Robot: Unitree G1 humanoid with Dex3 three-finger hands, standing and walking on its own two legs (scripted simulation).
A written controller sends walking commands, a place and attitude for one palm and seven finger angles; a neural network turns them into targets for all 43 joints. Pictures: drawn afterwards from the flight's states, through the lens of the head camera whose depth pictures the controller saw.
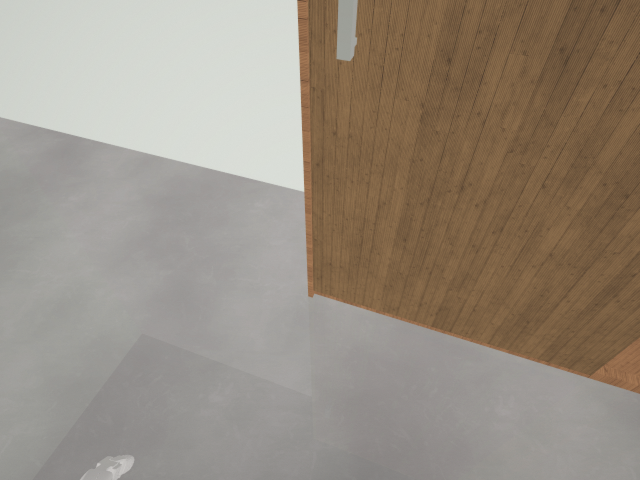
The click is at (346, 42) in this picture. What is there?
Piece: wardrobe's sliding door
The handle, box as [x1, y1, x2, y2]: [337, 0, 357, 60]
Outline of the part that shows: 338,0 337,58 350,60 353,55 353,50 356,43 356,38 354,34 357,0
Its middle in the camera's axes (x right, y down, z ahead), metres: +0.05 -0.40 +0.68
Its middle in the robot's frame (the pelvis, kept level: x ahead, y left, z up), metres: +0.81 -0.01 +0.24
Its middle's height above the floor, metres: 1.01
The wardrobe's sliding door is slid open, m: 0.00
